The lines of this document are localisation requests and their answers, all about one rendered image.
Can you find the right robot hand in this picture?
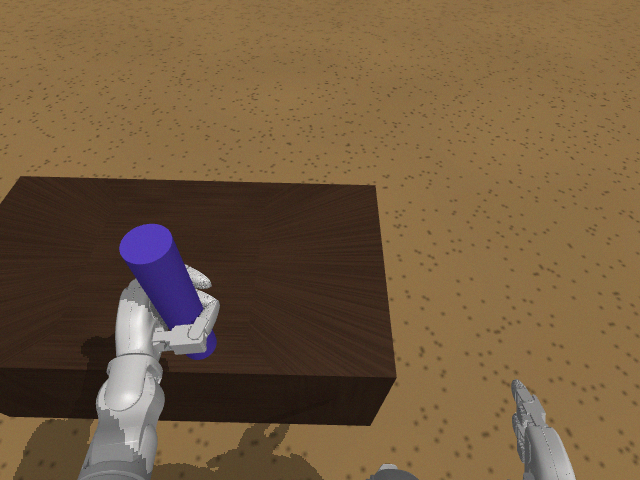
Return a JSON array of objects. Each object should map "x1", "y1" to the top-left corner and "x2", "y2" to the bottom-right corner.
[{"x1": 507, "y1": 379, "x2": 576, "y2": 480}]

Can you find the left robot hand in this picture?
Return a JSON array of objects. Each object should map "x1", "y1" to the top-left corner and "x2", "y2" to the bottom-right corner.
[{"x1": 115, "y1": 264, "x2": 220, "y2": 362}]

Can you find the left robot arm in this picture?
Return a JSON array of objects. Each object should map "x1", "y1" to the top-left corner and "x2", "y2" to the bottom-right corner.
[{"x1": 77, "y1": 353, "x2": 165, "y2": 480}]

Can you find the can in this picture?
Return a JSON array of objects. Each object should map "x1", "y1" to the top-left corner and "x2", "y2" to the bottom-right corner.
[{"x1": 119, "y1": 224, "x2": 217, "y2": 360}]

